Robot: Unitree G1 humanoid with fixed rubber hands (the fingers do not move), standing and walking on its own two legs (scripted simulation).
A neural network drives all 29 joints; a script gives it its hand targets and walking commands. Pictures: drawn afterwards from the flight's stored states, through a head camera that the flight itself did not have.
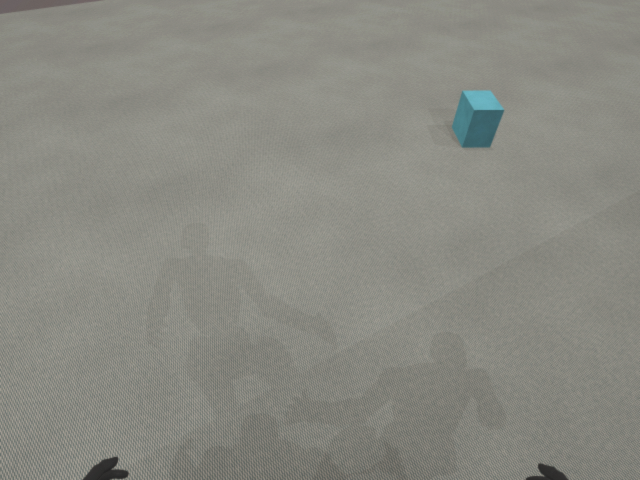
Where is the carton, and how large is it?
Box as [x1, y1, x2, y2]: [452, 91, 503, 147]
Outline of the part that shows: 462,91 452,128 462,147 489,146 503,109 490,91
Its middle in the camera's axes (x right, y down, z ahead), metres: +0.91 -0.73 +2.24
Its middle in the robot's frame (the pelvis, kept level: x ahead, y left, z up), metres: +2.12 -0.88 -0.66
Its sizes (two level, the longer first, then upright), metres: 0.226 0.164 0.233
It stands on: the floor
